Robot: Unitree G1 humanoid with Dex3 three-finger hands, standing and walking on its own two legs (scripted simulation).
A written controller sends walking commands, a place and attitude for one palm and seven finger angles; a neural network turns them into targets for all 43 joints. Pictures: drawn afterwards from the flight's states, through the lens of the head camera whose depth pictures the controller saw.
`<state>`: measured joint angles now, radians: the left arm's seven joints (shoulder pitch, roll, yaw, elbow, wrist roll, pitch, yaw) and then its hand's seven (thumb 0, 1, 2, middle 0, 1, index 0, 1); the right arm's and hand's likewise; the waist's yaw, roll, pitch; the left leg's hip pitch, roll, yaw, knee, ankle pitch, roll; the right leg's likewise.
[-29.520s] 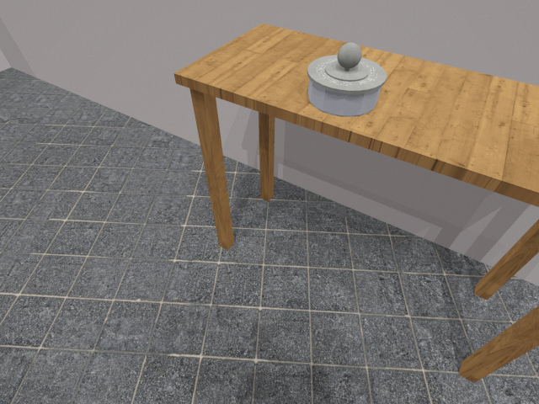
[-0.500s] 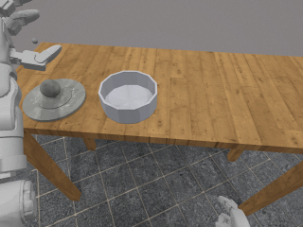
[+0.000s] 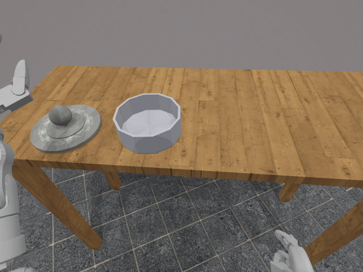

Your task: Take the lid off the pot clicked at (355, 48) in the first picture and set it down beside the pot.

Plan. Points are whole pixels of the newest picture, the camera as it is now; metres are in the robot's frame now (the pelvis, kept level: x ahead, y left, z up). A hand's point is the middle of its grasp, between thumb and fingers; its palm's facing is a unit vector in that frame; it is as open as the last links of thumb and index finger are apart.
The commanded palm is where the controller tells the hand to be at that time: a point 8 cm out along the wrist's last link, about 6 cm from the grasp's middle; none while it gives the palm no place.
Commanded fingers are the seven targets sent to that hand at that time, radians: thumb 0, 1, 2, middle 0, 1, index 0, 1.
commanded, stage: draw the hand back to the body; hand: left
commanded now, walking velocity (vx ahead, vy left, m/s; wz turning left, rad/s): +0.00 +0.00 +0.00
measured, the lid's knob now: (60, 115) +0.44 +0.37 +0.11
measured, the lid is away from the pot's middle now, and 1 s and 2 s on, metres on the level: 0.23 0.23 0.23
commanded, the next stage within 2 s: step back with the hand held close in 1.04 s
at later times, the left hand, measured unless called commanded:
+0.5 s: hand out of the picture +0.23 +0.27 +0.29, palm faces +0.53 -0.83 -0.18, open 7.5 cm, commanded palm +0.17 +0.30 +0.28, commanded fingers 0.00 0.90 0.90 -0.20 -0.30 -0.20 -0.30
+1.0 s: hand out of the picture +0.16 +0.26 +0.28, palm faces +0.52 -0.80 -0.29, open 7.4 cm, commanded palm +0.11 +0.31 +0.27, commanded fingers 0.00 0.90 0.90 -0.20 -0.30 -0.20 -0.30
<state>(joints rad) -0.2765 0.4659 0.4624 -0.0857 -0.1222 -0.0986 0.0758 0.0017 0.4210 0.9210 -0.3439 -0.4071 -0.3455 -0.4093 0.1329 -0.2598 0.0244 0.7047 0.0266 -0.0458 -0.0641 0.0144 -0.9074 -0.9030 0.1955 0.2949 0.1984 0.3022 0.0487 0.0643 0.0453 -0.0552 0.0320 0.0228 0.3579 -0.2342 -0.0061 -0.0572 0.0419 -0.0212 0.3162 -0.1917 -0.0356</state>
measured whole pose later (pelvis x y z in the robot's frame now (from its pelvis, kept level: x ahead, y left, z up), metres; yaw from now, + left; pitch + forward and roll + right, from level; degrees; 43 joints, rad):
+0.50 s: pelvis -0.01 +0.01 +0.00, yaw +0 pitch -6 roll -1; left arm -0.02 0.39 0.46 -0.36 -0.14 -0.11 0.08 0.01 0.87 0.90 -0.21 -0.30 -0.21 -0.31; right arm 0.13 -0.22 0.03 0.71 0.00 -0.06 -0.07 0.01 -0.91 -0.90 0.20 0.30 0.20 0.30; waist 0.07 0.06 0.05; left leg -0.03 0.02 0.03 0.36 -0.22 0.00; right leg -0.02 0.03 -0.02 0.30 -0.18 -0.02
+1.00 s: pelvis -0.01 +0.02 +0.00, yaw +0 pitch -7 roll -1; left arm 0.25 0.38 0.45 -0.64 -0.12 -0.13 0.07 0.01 0.88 0.90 -0.21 -0.30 -0.21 -0.30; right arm 0.14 -0.20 0.04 0.69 -0.01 -0.09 -0.05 0.02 -0.91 -0.90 0.20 0.30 0.20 0.30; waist 0.09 0.06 0.03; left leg -0.04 0.00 0.03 0.39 -0.24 0.02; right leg -0.02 0.01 -0.02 0.32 -0.18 0.00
